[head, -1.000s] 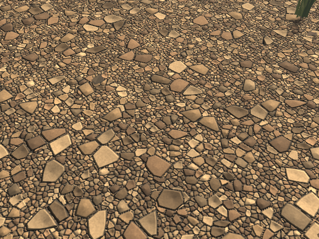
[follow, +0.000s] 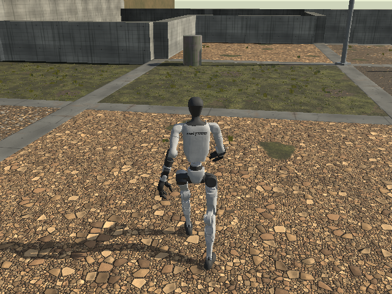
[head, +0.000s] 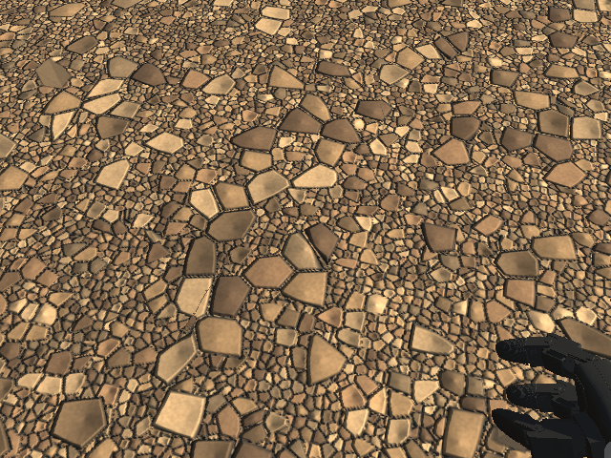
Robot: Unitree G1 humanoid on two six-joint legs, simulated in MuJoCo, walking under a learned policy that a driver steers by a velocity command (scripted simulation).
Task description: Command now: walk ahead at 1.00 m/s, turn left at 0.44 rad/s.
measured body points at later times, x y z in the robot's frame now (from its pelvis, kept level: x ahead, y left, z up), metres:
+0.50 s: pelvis +0.48 -0.03 -0.01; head +0.50 -0.04 +0.44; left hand +0.69 +0.19 -0.11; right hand +0.41 -0.30 -0.14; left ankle +0.20 +0.06 -0.65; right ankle +0.61 -0.09 -0.71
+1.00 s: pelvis +0.91 -0.11 +0.01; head +0.96 -0.13 +0.46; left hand +1.06 +0.14 -0.11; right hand +0.95 -0.40 -0.11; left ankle +1.06 -0.09 -0.71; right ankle +0.69 -0.13 -0.58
